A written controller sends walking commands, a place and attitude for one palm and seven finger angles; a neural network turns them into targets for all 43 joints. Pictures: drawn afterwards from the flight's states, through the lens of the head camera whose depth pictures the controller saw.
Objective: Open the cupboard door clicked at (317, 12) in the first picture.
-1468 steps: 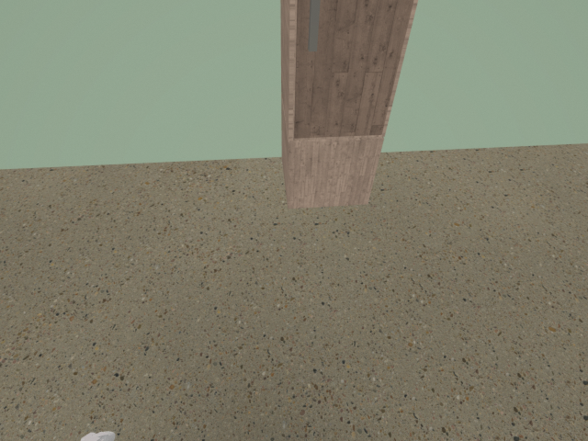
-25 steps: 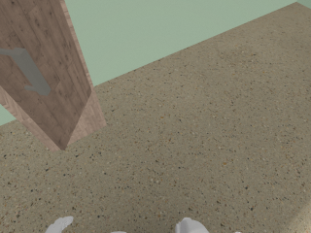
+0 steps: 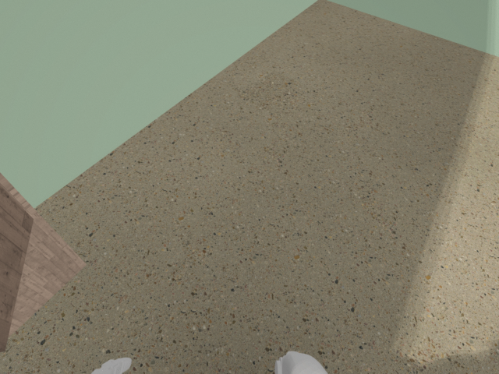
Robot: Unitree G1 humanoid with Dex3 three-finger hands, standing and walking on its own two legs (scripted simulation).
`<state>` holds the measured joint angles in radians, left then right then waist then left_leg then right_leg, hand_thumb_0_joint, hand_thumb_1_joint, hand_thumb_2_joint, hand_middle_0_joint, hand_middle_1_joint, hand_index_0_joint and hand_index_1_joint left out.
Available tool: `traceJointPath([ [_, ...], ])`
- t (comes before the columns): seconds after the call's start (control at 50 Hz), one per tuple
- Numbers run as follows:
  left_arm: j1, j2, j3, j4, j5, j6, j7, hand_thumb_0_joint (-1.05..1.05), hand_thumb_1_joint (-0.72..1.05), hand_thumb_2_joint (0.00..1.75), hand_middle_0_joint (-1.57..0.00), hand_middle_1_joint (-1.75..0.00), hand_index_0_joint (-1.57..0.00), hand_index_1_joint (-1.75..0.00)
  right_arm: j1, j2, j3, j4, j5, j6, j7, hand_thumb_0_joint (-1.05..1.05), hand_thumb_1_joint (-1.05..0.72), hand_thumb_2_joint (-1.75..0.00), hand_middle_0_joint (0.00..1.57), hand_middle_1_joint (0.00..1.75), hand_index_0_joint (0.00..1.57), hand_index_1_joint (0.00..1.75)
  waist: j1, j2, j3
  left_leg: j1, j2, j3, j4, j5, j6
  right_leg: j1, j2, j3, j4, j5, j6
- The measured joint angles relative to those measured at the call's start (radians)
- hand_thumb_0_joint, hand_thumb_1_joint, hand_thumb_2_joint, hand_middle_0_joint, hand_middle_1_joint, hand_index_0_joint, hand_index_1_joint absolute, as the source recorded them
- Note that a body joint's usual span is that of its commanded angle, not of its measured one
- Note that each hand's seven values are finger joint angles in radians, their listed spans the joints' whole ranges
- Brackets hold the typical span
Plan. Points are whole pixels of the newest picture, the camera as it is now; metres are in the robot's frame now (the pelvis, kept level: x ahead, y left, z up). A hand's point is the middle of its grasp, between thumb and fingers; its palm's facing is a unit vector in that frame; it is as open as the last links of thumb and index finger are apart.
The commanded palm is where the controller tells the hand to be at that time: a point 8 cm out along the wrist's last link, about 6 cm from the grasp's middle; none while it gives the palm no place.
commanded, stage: walk to a spot facing it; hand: left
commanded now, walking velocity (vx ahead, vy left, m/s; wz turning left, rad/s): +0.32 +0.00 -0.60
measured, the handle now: out of the picture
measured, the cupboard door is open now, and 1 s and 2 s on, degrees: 47 47 47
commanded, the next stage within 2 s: turn to face it in 1.30 s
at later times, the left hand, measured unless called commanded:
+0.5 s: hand (207, 299) +0.27 +0.09 -0.17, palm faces -0.23 -0.95 -0.21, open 7.2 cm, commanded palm none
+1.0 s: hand (263, 186) +0.57 -0.03 -0.17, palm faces -0.38 -0.90 -0.20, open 7.4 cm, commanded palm none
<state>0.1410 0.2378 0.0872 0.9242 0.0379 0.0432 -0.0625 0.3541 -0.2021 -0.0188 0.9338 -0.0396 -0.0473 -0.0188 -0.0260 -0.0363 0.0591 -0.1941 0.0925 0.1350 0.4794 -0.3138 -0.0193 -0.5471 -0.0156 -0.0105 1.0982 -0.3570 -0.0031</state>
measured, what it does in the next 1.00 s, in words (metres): walks ahead, turning right: right foot, then left foot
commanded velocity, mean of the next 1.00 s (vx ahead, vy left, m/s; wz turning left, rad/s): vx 0.36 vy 0.00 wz -0.27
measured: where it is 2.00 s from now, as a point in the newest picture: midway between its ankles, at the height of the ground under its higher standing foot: (313, 242)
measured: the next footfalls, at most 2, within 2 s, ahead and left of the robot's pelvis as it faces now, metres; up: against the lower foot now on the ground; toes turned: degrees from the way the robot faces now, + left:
right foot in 0.22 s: +0.17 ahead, -0.16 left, +0.00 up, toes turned -16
left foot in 0.66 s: +0.41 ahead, +0.00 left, +0.00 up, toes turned -11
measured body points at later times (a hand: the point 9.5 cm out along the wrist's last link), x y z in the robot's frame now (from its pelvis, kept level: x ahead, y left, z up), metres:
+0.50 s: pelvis +0.18 -0.09 +0.00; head +0.23 -0.10 +0.45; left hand +0.29 +0.14 -0.15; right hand +0.19 -0.34 -0.14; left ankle +0.27 +0.06 -0.69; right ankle +0.13 -0.15 -0.74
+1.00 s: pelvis +0.41 -0.17 -0.01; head +0.43 -0.19 +0.44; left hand +0.59 +0.02 -0.15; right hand +0.27 -0.38 -0.17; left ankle +0.37 +0.01 -0.74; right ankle +0.45 -0.30 -0.74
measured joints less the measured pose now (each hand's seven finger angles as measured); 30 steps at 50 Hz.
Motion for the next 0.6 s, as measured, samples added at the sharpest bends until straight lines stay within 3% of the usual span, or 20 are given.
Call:
traceJointPath([
  [0.06,-0.033,-0.005,-0.006,-0.01,-0.003,-0.009,-0.007,0.01,0.91,0.89,-0.19,-0.3,-0.2,-0.3,0.046,0.016,0.007,0.029,0.0,-0.009,-0.001,0.0,-0.9,-0.9,0.2,0.3,0.2,0.3,0.0,0.011,0.011,0.068,0.023,0.043,-0.07,0.009,-0.017,-0.035,-0.031,-0.037,-0.053,0.052,0.004],
  [0.12,-0.067,-0.009,-0.012,-0.014,-0.006,-0.008,-0.011,0.01,0.91,0.89,-0.19,-0.3,-0.2,-0.3,0.082,0.023,0.007,0.05,-0.002,-0.006,0.003,0.0,-0.9,-0.9,0.2,0.3,0.2,0.3,-0.017,0.022,0.023,0.123,0.045,0.091,-0.092,-0.016,-0.04,-0.024,-0.044,-0.072,-0.207,0.072,-0.003],
  [0.2,-0.111,-0.012,-0.017,-0.02,-0.006,-0.017,-0.013,0.01,0.91,0.89,-0.19,-0.3,-0.2,-0.3,0.126,0.021,0.004,0.078,-0.002,0.007,0.008,0.0,-0.9,-0.9,0.2,0.3,0.2,0.3,-0.045,0.043,0.039,0.17,0.085,0.141,-0.032,-0.097,-0.083,0.059,-0.021,-0.117,-0.398,0.058,-0.036],
  [0.24,-0.117,-0.002,-0.018,-0.035,-0.006,-0.053,-0.008,0.0,0.91,0.89,-0.19,-0.3,-0.2,-0.3,0.143,0.027,0.007,0.096,0.014,0.021,0.016,0.0,-0.9,-0.9,0.21,0.3,0.2,0.3,-0.04,0.026,0.041,0.104,0.104,0.122,0.197,-0.17,-0.075,0.111,-0.017,-0.116,-0.459,0.128,-0.071],
  [0.3,-0.102,-0.016,-0.018,-0.034,-0.022,-0.081,0.025,0.0,0.91,0.89,-0.19,-0.3,-0.2,-0.3,0.061,0.017,-0.005,0.118,0.027,0.056,0.018,0.01,-0.9,-0.9,0.2,0.3,0.2,0.3,-0.041,0.04,0.077,-0.106,0.075,-0.036,0.656,-0.177,-0.045,0.135,0.01,-0.11,-0.405,0.076,-0.08],
  [0.34,-0.069,-0.028,-0.024,-0.016,-0.021,-0.079,0.041,0.0,0.91,0.89,-0.19,-0.3,-0.2,-0.3,-0.004,0.012,-0.016,0.105,0.022,0.059,0.017,0.01,-0.9,-0.9,0.2,0.3,0.2,0.3,-0.042,0.046,0.078,-0.216,0.068,-0.068,0.728,-0.106,-0.043,0.185,0.032,-0.1,-0.469,0.071,-0.077],
  [0.4,-0.01,-0.045,-0.028,0.027,-0.013,-0.078,0.049,0.0,0.91,0.89,-0.19,-0.3,-0.2,-0.3,-0.086,0.016,-0.025,0.062,0.017,0.047,0.021,0.01,-0.91,-0.9,0.2,0.3,0.2,0.3,-0.035,0.035,0.059,-0.314,0.061,-0.074,0.628,-0.035,-0.045,0.254,0.051,-0.073,-0.581,0.104,-0.08],
  [0.46,0.043,-0.045,-0.012,0.062,-0.015,-0.087,0.055,-0.01,0.94,0.89,-0.2,-0.3,-0.2,-0.3,-0.146,0.022,-0.03,0.025,0.015,0.036,0.028,0.0,-0.91,-0.9,0.2,0.3,0.2,0.3,-0.011,0.028,0.034,-0.355,0.049,-0.079,0.491,0.026,-0.047,0.317,0.065,-0.048,-0.661,0.11,-0.084],
  [0.6,0.156,-0.036,-0.017,0.128,-0.016,-0.1,0.051,0.0,0.93,0.89,-0.2,-0.3,-0.2,-0.3,-0.261,0.02,-0.029,-0.003,0.018,0.023,0.041,0.0,-0.91,-0.9,0.2,0.3,0.2,0.3,0.06,0.02,0.014,-0.288,-0.005,-0.064,0.193,0.08,-0.03,0.46,0.073,-0.006,-0.717,0.034,-0.064],
])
